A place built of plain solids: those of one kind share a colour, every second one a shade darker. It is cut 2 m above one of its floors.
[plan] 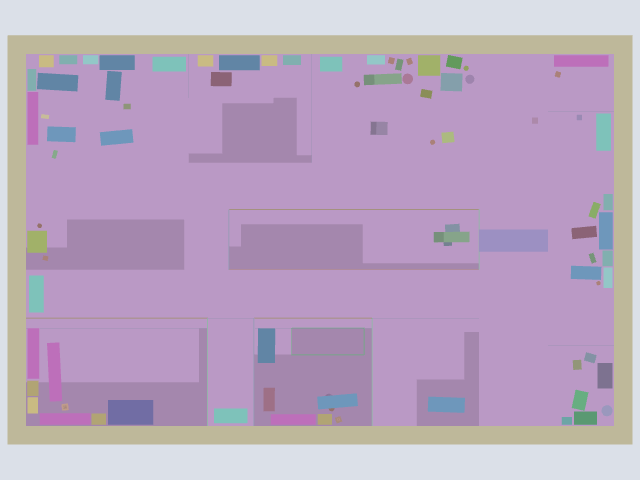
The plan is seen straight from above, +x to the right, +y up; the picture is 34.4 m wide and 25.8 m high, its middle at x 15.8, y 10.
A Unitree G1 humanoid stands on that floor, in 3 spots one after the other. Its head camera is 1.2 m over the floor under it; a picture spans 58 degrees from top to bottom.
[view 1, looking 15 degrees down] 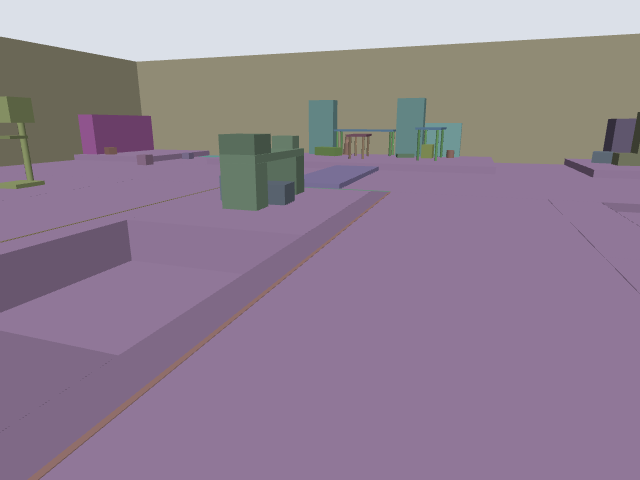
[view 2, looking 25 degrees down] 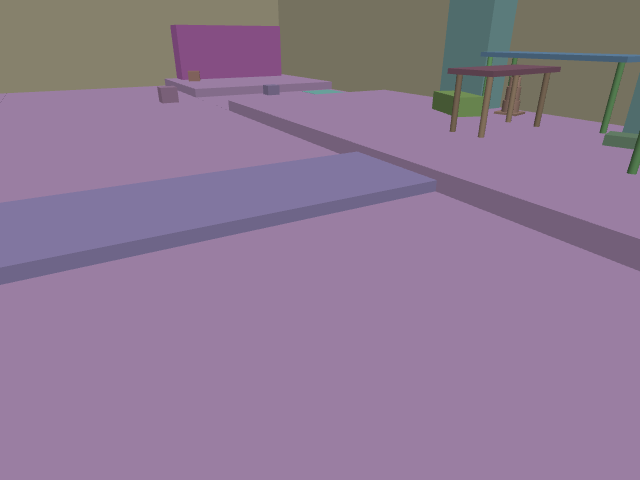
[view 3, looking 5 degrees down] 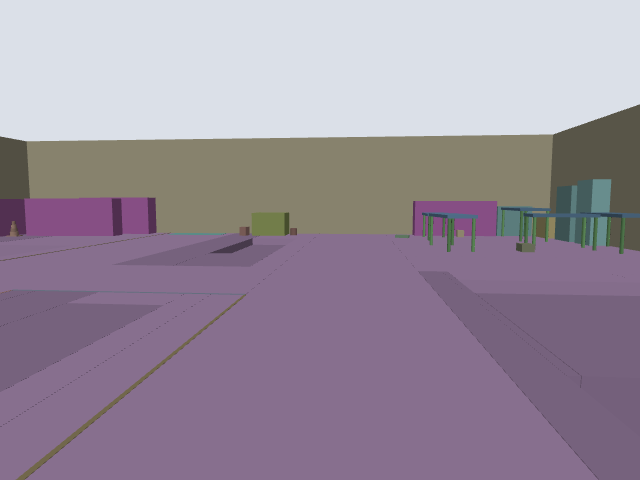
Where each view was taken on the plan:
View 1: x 16.48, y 7.05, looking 19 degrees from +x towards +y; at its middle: floor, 4.63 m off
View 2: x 25.40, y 6.78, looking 60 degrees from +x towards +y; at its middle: floor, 2.84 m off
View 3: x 16.35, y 13.10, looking -175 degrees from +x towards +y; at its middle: floor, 13.77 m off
